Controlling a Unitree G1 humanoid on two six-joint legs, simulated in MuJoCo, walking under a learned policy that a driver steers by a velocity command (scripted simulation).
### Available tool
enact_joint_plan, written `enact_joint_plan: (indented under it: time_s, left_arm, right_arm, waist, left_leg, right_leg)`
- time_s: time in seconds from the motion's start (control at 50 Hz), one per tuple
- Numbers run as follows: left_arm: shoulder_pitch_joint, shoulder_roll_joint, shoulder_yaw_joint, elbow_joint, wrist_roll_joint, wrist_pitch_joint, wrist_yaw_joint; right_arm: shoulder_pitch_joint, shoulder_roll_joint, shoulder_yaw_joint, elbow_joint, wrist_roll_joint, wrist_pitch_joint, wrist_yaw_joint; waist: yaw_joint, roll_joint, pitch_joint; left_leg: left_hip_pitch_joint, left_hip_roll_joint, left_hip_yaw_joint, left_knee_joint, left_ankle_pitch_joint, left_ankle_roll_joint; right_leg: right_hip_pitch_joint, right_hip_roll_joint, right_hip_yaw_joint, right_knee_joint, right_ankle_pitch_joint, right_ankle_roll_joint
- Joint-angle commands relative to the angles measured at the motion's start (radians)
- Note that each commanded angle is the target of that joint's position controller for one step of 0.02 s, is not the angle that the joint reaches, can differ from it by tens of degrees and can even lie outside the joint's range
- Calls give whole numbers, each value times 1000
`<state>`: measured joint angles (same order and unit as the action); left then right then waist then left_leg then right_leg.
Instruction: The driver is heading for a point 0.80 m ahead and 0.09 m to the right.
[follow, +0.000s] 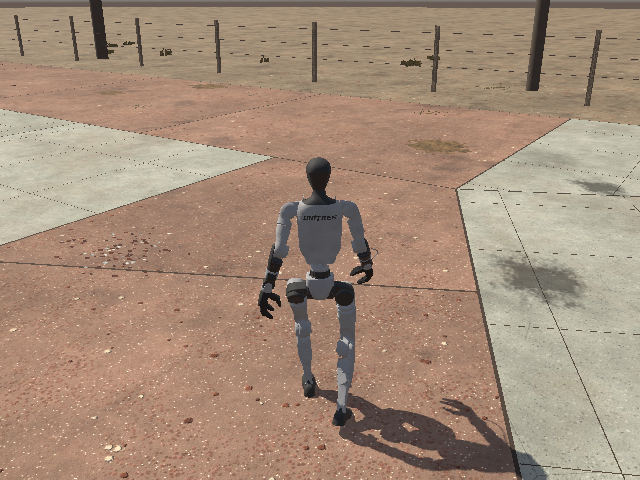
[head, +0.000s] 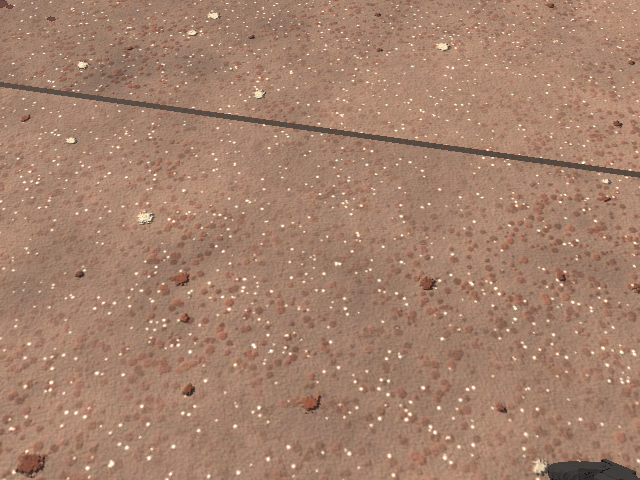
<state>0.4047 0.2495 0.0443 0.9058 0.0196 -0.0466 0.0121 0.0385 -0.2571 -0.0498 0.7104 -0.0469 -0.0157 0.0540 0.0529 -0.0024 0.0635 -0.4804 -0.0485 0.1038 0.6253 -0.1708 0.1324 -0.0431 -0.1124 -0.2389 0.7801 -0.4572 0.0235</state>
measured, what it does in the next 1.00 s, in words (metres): walks ahead, turning right: right foot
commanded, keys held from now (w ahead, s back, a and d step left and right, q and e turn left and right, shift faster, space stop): w+q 0.10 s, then w+e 0.08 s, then e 0.82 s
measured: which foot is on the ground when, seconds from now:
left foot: down 0.00-0.48, up 0.50-1.00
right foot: up 0.00-0.46, down 0.48-1.00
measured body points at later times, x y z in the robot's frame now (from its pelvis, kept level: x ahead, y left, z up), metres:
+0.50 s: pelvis +0.24 +0.00 +0.01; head +0.27 -0.01 +0.46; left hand +0.37 +0.24 -0.11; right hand +0.28 -0.27 -0.13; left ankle +0.10 +0.06 -0.70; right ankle +0.34 -0.07 -0.72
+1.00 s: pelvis +0.29 +0.02 +0.02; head +0.32 +0.02 +0.47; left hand +0.45 +0.27 -0.10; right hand +0.34 -0.28 -0.09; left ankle +0.33 +0.14 -0.70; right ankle +0.34 -0.07 -0.71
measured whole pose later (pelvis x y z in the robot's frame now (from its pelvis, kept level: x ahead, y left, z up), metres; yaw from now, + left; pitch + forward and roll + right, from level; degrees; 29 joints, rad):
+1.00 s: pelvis +0.29 +0.02 +0.02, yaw -18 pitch +1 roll +1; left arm 0.23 0.29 0.09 0.79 0.02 0.06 -0.01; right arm 0.17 -0.27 -0.03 0.78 0.00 0.02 -0.05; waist 0.04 -0.02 0.03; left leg -0.31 -0.06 -0.08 0.62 -0.38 0.00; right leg -0.34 0.17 0.23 0.43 -0.08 -0.06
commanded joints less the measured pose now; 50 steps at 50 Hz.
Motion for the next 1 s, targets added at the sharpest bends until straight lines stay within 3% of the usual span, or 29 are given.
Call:
enact_joint_plan:
  time_s: [0.02, 0.04, 0.06, 0.1, 0.12, 0.18, 0.22, 0.26, 0.32, 0.38, 0.44, 0.46, 0.48, 0.5, 0.52, 0.54, 0.56, 0.58, 0.6, 0.64, 0.68, 0.8, 0.92, 0.96, 1.0]
  left_arm:
    - [-127, 161, 31, -182, 6, -28, -13]
    - [-154, 131, 21, -190, -8, -39, -17]
    - [-129, 120, 17, -172, -8, -45, -14]
    - [-90, 115, 17, -160, 25, -14, -14]
    - [-60, 105, 15, -146, 30, 4, -19]
    - [-92, 76, 9, -143, 25, 23, -35]
    - [-160, 76, 8, -155, 17, 23, -35]
    - [-193, 65, 3, -158, 7, 20, -35]
    - [-246, 47, -7, -160, -5, 17, -36]
    - [-263, 59, -5, -159, 1, 14, -35]
    - [-148, 99, 11, -128, 14, 5, -31]
    - [-61, 107, 18, -103, 16, -5, -27]
    - [29, 146, 31, -85, 21, -16, -21]
    - [40, 258, 59, -97, 16, -14, -16]
    - [42, 251, 63, -97, -32, 1, -18]
    - [-26, 212, 60, -123, -47, 12, -19]
    - [-100, 156, 47, -140, -38, 25, -16]
    - [-137, 119, 35, -142, -28, 37, -12]
    - [-144, 114, 34, -141, -26, 43, -8]
    - [-141, 138, 42, -139, -14, 48, -11]
    - [-142, 166, 53, -143, -10, 49, -13]
    - [-132, 186, 70, -156, -3, 78, -10]
    - [-148, 191, 80, -163, 6, 89, -15]
    - [-169, 190, 81, -166, 5, 93, -20]
    - [-209, 184, 80, -171, -9, 98, -21]
  right_arm:
    - [358, -289, -93, 20, 32, 15, -36]
    - [316, -245, -82, 37, 36, 14, -46]
    - [276, -188, -66, 43, 38, 7, -49]
    - [214, -142, -49, 34, 44, -9, -52]
    - [210, -124, -41, 34, 44, -21, -48]
    - [266, -124, -35, 72, 42, -48, -42]
    - [298, -122, -29, 94, 40, -54, -42]
    - [307, -117, -22, 107, 39, -57, -44]
    - [320, -108, -12, 127, 32, -57, -55]
    - [323, -109, -7, 147, 26, -48, -74]
    - [290, -142, -17, 147, 31, -35, -97]
    - [272, -153, -21, 144, 33, -30, -100]
    - [250, -166, -25, 123, 39, -32, -101]
    - [320, -88, -9, 80, 41, -37, -96]
    - [370, -74, -5, 89, 36, -22, -89]
    - [338, -97, -4, 99, 16, -11, -86]
    - [271, -106, -7, 89, 16, -6, -83]
    - [231, -107, -9, 78, 15, 1, -82]
    - [222, -104, -8, 66, 11, 18, -81]
    - [252, -83, -3, 71, 11, 44, -79]
    - [247, -76, -1, 66, 17, 53, -81]
    - [134, -97, -7, 28, 24, 64, -92]
    - [127, -99, -2, 12, 42, 39, -100]
    - [171, -102, 0, 15, 50, 28, -104]
    - [255, -104, -1, 33, 50, 16, -113]
  waist:
    - [-186, 88, -320]
    - [-151, 45, -195]
    - [-97, -5, -106]
    - [-33, 7, -80]
    - [-18, 10, -97]
    - [-25, 28, -66]
    - [-44, 30, -24]
    - [-54, 42, -30]
    - [-80, 65, -37]
    - [-88, 72, -31]
    - [-40, 86, -73]
    - [4, 68, -106]
    - [54, 15, -163]
    - [-9, -193, -247]
    - [-23, -213, -387]
    - [-29, -68, -310]
    - [-36, -15, -188]
    - [-55, 21, -111]
    - [-67, 1, -92]
    - [-76, -34, -121]
    - [-73, -51, -138]
    - [-21, -111, -113]
    - [-13, -128, -113]
    - [-32, -138, -117]
    - [-84, -126, -112]
  left_leg:
    - [794, 376, -762, -333, -46, 251]
    - [674, 357, -615, -329, 63, 234]
    - [526, 304, -521, -341, 194, 190]
    - [377, 223, -417, -366, 298, 154]
    - [358, 212, -383, -379, 335, 154]
    - [325, 191, -305, -448, 348, 132]
    - [344, 186, -248, -443, 547, 94]
    - [377, 170, -173, -413, 723, 45]
    - [414, 169, -102, -399, 763, 5]
    - [484, 200, -78, -344, 802, -4]
    - [548, 221, -79, -137, 988, -15]
    - [539, 205, -67, 10, 931, -26]
    - [431, 149, -32, 237, 688, -55]
    - [147, -22, 18, 581, -137, -100]
    - [-2, -90, -117, 754, -443, -119]
    - [-30, -12, -179, 776, -379, -125]
    - [-58, 16, -173, 732, -331, -132]
    - [-60, 45, -168, 659, -303, -140]
    - [-31, 58, -165, 594, -276, -150]
    - [26, 41, -145, 536, -240, -165]
    - [26, 41, -143, 465, -224, -176]
    - [-29, 45, -169, 296, -195, -191]
    - [55, 3, -182, 134, -239, -158]
    - [138, -19, -181, 27, -252, -135]
    - [296, -28, -171, -208, -156, -108]
  right_leg:
    - [-719, 83, 251, 671, -17, -8]
    - [-730, 36, 261, 616, 76, -18]
    - [-665, 1, 260, 503, 119, -22]
    - [-542, -20, 271, 405, 124, -6]
    - [-511, -18, 261, 382, 127, -1]
    - [-526, -22, 227, 270, 232, 4]
    - [-561, -20, 217, 185, 309, 1]
    - [-543, 3, 204, 92, 370, -12]
    - [-487, 47, 188, -39, 461, -40]
    - [-455, 94, 184, -124, 435, -66]
    - [-354, 161, 157, -200, 295, -114]
    - [-267, 172, 167, -295, 347, -136]
    - [-106, 94, 267, -360, 672, -178]
    - [137, -182, 580, -258, 1341, -313]
    - [228, -282, 794, -316, 1442, -461]
    - [128, -246, 712, -354, 1223, -444]
    - [2, -187, 650, -402, 1015, -406]
    - [-95, -132, 602, -443, 880, -358]
    - [-153, -87, 567, -468, 794, -326]
    - [-200, -41, 536, -482, 715, -294]
    - [-210, -19, 538, -491, 620, -276]
    - [-195, 2, 666, -543, 153, -236]
    - [-178, 5, 759, -510, 212, -226]
    - [-191, 12, 790, -496, 280, -211]
    - [-261, 54, 782, -466, 243, -155]
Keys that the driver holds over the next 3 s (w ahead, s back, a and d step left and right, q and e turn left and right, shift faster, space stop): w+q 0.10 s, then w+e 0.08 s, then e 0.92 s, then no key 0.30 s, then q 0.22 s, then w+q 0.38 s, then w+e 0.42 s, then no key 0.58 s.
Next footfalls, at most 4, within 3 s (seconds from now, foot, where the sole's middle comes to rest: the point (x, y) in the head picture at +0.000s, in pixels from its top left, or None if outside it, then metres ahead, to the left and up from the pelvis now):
0.48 right None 0.38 -0.07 -0.75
1.02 left None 0.37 0.12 -0.75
1.44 right None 0.26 -0.07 -0.75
1.88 left None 0.39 0.14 -0.75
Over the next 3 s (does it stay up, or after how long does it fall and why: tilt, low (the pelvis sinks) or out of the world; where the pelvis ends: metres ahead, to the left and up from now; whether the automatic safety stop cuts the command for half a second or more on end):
stays up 0.80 0.00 0.02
